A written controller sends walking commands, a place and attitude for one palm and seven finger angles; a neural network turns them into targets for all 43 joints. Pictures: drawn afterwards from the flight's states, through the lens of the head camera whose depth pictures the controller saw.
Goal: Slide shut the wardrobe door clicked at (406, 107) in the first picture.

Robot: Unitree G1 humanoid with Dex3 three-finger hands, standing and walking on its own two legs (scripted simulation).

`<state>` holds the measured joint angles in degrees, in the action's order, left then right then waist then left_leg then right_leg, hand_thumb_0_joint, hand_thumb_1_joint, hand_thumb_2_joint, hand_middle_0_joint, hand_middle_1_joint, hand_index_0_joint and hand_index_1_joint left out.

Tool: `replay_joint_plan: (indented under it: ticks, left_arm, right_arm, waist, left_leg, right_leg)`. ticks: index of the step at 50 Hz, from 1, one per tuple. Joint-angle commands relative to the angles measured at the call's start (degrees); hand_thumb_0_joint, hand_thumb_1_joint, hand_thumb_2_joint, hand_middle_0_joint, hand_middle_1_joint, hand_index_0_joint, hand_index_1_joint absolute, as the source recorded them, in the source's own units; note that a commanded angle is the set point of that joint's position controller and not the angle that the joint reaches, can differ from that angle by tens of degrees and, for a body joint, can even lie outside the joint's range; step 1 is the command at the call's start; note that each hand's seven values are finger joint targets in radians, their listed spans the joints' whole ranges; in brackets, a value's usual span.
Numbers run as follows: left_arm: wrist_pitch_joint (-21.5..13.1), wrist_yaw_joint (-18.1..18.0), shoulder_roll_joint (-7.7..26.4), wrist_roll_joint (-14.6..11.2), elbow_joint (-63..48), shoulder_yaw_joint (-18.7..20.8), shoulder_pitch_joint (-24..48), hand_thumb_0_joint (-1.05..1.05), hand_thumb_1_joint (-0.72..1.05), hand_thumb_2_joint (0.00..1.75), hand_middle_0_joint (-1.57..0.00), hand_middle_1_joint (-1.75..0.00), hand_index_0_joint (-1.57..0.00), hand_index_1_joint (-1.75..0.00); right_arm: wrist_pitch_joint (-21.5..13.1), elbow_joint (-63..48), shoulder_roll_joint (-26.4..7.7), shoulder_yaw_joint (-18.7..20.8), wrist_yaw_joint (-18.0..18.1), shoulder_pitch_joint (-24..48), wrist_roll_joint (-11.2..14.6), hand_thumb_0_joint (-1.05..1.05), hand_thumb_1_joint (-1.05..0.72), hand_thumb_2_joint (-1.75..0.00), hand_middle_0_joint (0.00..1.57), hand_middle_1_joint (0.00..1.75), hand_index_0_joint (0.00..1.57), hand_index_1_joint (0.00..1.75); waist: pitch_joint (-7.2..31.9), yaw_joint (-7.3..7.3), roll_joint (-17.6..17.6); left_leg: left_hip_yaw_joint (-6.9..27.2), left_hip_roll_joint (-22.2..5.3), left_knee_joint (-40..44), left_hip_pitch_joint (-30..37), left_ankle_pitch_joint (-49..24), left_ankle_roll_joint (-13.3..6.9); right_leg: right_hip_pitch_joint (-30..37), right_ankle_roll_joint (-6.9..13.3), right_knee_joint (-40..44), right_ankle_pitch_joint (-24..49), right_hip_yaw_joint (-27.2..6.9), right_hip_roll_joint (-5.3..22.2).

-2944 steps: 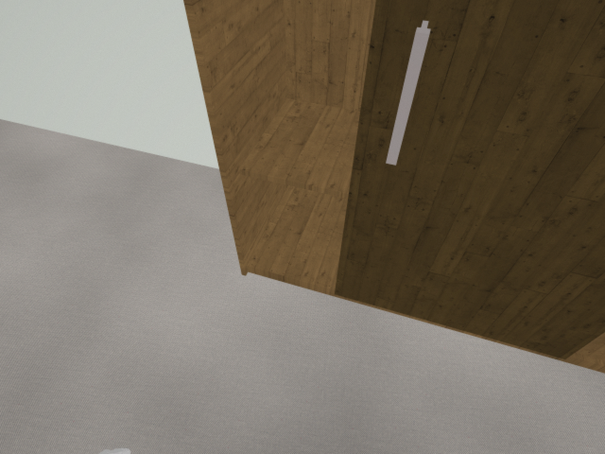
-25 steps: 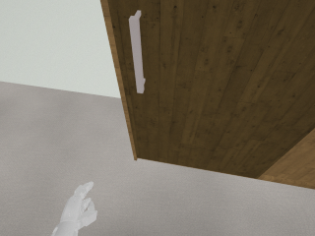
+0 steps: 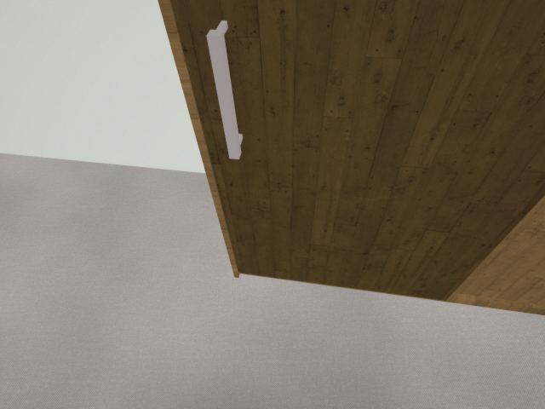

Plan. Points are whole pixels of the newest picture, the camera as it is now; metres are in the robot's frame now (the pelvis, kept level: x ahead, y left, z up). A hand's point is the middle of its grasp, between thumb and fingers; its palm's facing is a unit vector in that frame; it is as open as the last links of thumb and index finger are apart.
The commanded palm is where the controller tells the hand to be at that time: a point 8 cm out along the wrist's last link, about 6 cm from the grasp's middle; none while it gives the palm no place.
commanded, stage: let the arm hang, fingers relaxed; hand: right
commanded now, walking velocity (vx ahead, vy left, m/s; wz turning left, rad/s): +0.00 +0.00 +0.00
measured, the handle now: (229, 97) +0.64 +0.13 +0.11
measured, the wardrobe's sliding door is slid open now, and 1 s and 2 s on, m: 0.00 0.00 0.00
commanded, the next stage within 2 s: look to check the result in 0.72 s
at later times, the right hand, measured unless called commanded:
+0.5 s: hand out of the picture +0.03 -0.19 -0.17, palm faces -0.02 +0.98 -0.21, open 7.4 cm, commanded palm none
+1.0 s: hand out of the picture +0.05 -0.19 -0.17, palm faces -0.03 +0.97 -0.23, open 7.4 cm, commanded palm none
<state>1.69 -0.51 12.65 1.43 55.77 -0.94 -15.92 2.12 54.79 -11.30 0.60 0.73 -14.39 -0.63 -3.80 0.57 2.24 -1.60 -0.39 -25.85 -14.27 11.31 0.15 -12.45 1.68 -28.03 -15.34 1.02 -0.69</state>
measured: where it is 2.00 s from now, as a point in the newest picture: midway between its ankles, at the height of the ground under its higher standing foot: outside the picture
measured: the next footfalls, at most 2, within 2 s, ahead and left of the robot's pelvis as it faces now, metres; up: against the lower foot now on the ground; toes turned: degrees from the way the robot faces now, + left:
none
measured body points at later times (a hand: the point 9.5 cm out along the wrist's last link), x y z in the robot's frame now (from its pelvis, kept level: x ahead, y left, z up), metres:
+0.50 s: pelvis +0.00 -0.01 +0.00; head +0.01 -0.01 +0.45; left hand -0.01 +0.20 -0.16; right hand +0.04 -0.24 -0.15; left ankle +0.03 +0.12 -0.74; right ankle +0.00 -0.10 -0.74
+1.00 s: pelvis +0.02 +0.00 +0.01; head +0.04 +0.01 +0.45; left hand +0.02 +0.24 -0.15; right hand +0.05 -0.24 -0.15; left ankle +0.03 +0.12 -0.74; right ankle +0.00 -0.10 -0.74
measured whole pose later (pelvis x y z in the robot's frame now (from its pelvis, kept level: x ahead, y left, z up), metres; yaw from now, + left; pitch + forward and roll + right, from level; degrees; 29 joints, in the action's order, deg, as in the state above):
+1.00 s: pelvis +0.02 +0.00 +0.01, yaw +2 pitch -1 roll +0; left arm 0.2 -1.3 11.1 0.9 63.5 -0.2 -13.2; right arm -0.2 64.8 -11.2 0.6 1.2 -10.8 -0.6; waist -4.4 0.7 -0.7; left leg 0.4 -0.4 -22.0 -10.6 10.4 0.4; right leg -6.7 1.7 -21.2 -13.6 2.9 -1.0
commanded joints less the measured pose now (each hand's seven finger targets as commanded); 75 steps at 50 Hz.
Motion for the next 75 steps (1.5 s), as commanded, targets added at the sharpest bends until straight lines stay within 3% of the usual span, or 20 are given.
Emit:
replay_joint_plan:
  ticks: [1,7,15,18,29,34,43,55,61,75]
  left_arm:
    - [-1.8,-0.8,5.7,-0.3,-1.8,2.0,-0.8,0.00,0.90,0.90,-0.20,-0.30,-0.20,-0.30]
    - [-1.9,-1.2,4.3,-0.6,2.0,1.9,-4.6,0.00,0.90,0.90,-0.20,-0.30,-0.20,-0.30]
    - [-2.0,-1.3,3.1,-0.6,4.6,1.9,-5.9,0.00,0.90,0.90,-0.20,-0.30,-0.20,-0.30]
    - [-2.1,-1.2,2.7,-0.5,4.9,2.0,-5.7,0.00,0.90,0.90,-0.20,-0.30,-0.20,-0.30]
    - [-2.5,-1.3,2.9,-0.4,5.4,2.0,-3.1,0.00,0.90,0.90,-0.20,-0.30,-0.20,-0.30]
    - [-2.7,-1.3,3.6,-0.5,5.5,2.0,-2.0,0.00,0.90,0.90,-0.20,-0.30,-0.20,-0.30]
    - [-2.5,-1.3,4.5,-0.6,5.8,1.9,-0.8,0.00,0.90,0.90,-0.20,-0.30,-0.20,-0.30]
    - [-2.6,-1.4,5.7,-0.6,6.2,2.0,0.5,0.00,0.90,0.90,-0.20,-0.30,-0.20,-0.30]
    - [-2.4,-1.3,5.8,-0.7,6.1,2.1,0.9,0.00,0.90,0.90,-0.20,-0.30,-0.20,-0.30]
    - [-2.5,-1.6,7.6,-0.4,6.0,2.7,2.0,0.00,0.90,0.90,-0.20,-0.30,-0.20,-0.30]
  right_arm:
    - [-2.4,0.3,-8.1,1.4,0.5,-0.5,0.1,0.00,-0.90,-0.90,0.20,0.30,0.20,0.30]
    - [-2.6,5.1,-6.8,0.7,0.8,-1.7,0.3,0.00,-0.90,-0.90,0.20,0.30,0.20,0.30]
    - [-2.5,7.5,-5.8,0.6,1.2,-2.0,0.2,0.00,-0.90,-0.90,0.20,0.30,0.20,0.30]
    - [-2.7,7.7,-5.7,0.8,1.3,-1.9,0.1,0.00,-0.90,-0.90,0.20,0.30,0.20,0.30]
    - [-2.9,7.4,-5.3,1.2,1.3,0.1,0.0,0.00,-0.90,-0.90,0.20,0.30,0.20,0.30]
    - [-3.0,7.4,-6.0,1.3,1.2,1.0,0.1,0.00,-0.90,-0.90,0.20,0.30,0.20,0.30]
    - [-3.3,7.8,-7.1,1.1,1.1,1.8,0.2,0.00,-0.90,-0.90,0.20,0.30,0.20,0.30]
    - [-3.5,8.0,-8.0,1.2,1.2,2.8,0.3,0.00,-0.90,-0.90,0.20,0.30,0.20,0.30]
    - [-3.6,7.9,-8.4,1.3,1.2,3.1,0.2,0.00,-0.90,-0.90,0.20,0.30,0.20,0.30]
    - [-3.7,7.0,-10.2,2.0,0.9,5.0,0.3,0.00,-0.90,-0.90,0.20,0.30,0.20,0.30]
  waist:
    - [3.2,-0.54,-7.6]
    - [1.9,-0.25,-3.8]
    - [-1.5,-0.17,-1.7]
    - [-0.9,-0.25,-1.4]
    - [-1.3,-0.17,-3.5]
    - [0.4,-0.17,-4.0]
    - [1.4,0.00,-2.2]
    - [2.7,0.08,-2.7]
    - [2.7,0.12,-1.7]
    - [2.8,0.25,-3.0]
  left_leg:
    - [5.6,-4.1,6.4,4.9,1.5,-2.5]
    - [5.2,-4.3,6.5,4.0,0.0,-2.1]
    - [5.5,-4.0,6.1,2.3,0.6,-1.7]
    - [5.7,-4.2,5.9,2.6,-0.2,-1.7]
    - [6.0,-4.2,5.5,2.4,-2.5,-1.3]
    - [6.1,-4.5,5.7,3.6,-4.4,-1.4]
    - [6.5,-5.0,6.5,4.3,-6.4,-1.6]
    - [6.4,-5.3,6.3,5.8,-11.1,-1.8]
    - [6.7,-5.1,7.2,6.1,-10.3,-1.8]
    - [7.8,-5.3,6.8,5.6,-15.5,-2.4]
  right_leg:
    - [-2.4,0.9,9.6,-0.6,-6.4,6.0]
    - [-0.7,1.2,10.1,1.9,-6.1,6.4]
    - [-1.1,1.3,11.6,0.5,-5.9,6.5]
    - [-0.7,1.4,11.5,1.3,-5.7,6.2]
    - [1.1,1.0,11.9,4.9,-5.2,6.4]
    - [2.7,0.8,11.5,7.7,-4.8,6.4]
    - [4.5,0.6,10.6,9.7,-4.4,6.3]
    - [6.4,0.3,10.6,13.5,-3.8,6.9]
    - [6.5,0.1,10.8,12.0,-3.7,6.8]
    - [8.1,-0.3,10.2,13.7,-2.5,7.5]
